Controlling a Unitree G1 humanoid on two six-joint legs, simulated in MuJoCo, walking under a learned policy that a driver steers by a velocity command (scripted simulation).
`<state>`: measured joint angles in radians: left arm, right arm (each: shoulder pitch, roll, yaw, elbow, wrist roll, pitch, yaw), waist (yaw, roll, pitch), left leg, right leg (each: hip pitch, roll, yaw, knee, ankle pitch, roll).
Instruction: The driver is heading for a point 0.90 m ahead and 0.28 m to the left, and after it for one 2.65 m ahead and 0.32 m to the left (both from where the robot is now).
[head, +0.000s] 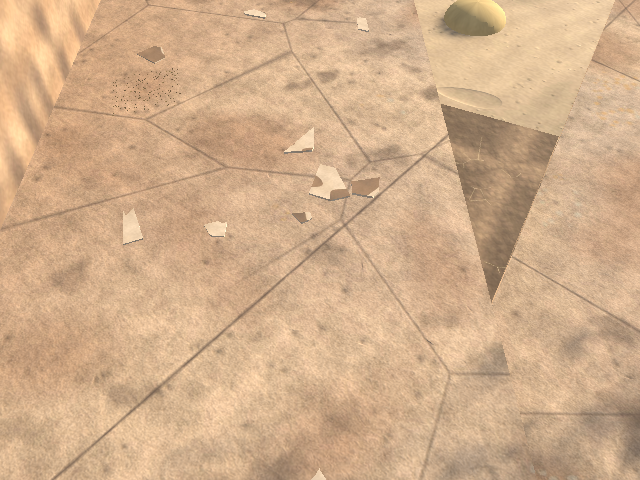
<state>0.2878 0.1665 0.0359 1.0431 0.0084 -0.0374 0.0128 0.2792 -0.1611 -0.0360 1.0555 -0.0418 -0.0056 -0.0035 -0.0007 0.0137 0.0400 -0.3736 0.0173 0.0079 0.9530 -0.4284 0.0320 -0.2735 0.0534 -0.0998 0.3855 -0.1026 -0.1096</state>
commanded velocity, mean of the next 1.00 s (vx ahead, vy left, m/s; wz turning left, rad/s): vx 0.11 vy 0.00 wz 0.00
